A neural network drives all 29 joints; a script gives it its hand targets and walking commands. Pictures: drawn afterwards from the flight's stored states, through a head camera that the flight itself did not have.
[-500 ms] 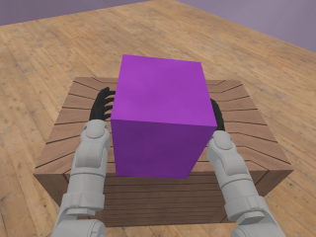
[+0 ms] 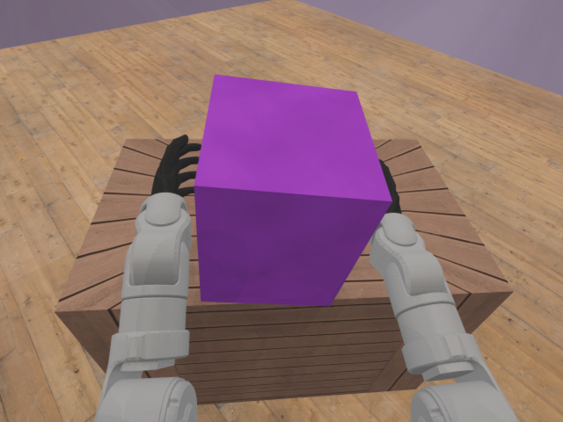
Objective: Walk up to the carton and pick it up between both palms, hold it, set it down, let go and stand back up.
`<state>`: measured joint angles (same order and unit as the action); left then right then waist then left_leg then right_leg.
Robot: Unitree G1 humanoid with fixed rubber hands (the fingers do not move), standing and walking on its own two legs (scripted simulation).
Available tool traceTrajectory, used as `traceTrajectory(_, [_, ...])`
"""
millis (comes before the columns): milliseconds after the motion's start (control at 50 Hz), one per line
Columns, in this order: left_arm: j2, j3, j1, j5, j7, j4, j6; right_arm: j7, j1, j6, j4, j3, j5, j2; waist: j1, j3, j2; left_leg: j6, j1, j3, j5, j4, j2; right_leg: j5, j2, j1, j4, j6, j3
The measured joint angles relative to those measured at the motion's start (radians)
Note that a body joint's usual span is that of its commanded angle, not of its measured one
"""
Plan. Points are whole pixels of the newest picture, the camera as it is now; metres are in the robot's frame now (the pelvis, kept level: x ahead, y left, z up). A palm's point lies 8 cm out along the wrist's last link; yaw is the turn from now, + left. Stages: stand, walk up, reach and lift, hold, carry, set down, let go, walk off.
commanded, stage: reach and lift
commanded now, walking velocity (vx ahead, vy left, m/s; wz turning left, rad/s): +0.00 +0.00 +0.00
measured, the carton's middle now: (276, 199) +0.40 +0.00 +0.13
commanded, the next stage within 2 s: hold in 0.62 s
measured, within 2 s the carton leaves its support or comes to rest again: neither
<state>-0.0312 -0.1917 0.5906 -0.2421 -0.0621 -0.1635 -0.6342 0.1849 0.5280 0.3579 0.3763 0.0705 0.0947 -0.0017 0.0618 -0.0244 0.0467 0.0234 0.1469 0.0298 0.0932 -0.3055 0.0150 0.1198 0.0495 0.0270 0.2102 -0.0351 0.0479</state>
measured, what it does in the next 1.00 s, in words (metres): stands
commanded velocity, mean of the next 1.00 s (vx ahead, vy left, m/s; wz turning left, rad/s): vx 0.00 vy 0.00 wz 0.00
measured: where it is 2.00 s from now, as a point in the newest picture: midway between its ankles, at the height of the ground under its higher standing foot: outside the picture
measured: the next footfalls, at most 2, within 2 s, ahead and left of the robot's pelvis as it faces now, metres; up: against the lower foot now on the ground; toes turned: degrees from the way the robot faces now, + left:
none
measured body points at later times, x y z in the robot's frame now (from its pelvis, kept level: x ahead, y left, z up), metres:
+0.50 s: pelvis +0.00 +0.00 +0.00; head -0.01 +0.03 +0.45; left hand +0.39 +0.14 +0.17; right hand +0.37 -0.15 +0.15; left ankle +0.05 +0.10 -0.75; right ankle +0.00 -0.10 -0.75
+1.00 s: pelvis +0.00 +0.00 +0.00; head -0.04 +0.03 +0.45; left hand +0.36 +0.16 +0.20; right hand +0.36 -0.13 +0.17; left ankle +0.05 +0.10 -0.75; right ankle +0.00 -0.10 -0.75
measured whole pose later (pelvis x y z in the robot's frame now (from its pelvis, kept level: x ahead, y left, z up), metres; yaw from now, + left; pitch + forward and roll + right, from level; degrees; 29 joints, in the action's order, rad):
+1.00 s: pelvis +0.00 +0.00 +0.00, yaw +0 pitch -7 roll -1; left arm -0.02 -0.19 0.57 -0.29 -0.03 0.06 -0.86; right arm 0.22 0.54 0.48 0.27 0.02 0.18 -0.01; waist 0.05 -0.05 0.06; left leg 0.02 0.07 0.03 0.09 -0.29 0.02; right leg 0.12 0.05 -0.05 0.20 -0.04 0.06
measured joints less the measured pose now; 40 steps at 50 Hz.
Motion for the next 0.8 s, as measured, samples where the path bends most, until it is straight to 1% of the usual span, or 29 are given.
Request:
traceTrajectory(160, [0.001,-0.007,0.005,-0.013,0.010,0.006,-0.010,0.000,0.006,0.003,0.004,0.004,-0.005,0.007,0.007,0.001,0.004,-0.002,-0.003,0.004,0.001,0.001,0.000,0.001,0.000,-0.005,-0.003,-0.002,0.006])
traceTrajectory(420, [0.006,-0.004,-0.002,-0.013,0.016,0.041,-0.040,0.017,0.005,0.020,-0.021,-0.016,0.021,-0.001,0.013,-0.004,0.008,-0.004,-0.021,0.008,0.007,0.000,0.001,0.007,0.000,-0.025,-0.005,-0.003,0.012])
traceTrajectory(660, [0.008,-0.013,0.017,-0.023,0.025,0.057,-0.073,0.023,0.027,0.043,-0.026,-0.018,0.037,-0.006,0.018,-0.005,0.010,-0.003,-0.029,0.007,0.006,0.004,0.001,0.007,-0.002,-0.033,-0.007,-0.003,0.013])
traceTrajectory(720, [0.008,-0.007,0.007,-0.025,0.025,0.091,-0.091,0.030,0.019,0.051,-0.049,-0.032,0.049,-0.013,0.017,-0.007,0.011,-0.003,-0.035,0.005,0.005,0.006,0.001,0.004,-0.001,-0.039,-0.012,-0.003,0.011])
traceTrajectory(800, [0.003,0.010,-0.040,-0.026,0.026,0.193,-0.133,0.049,-0.016,0.069,-0.122,-0.074,0.087,-0.032,0.011,-0.010,0.012,-0.003,-0.055,0.001,0.005,0.014,-0.001,-0.002,0.000,-0.061,-0.028,-0.003,0.006])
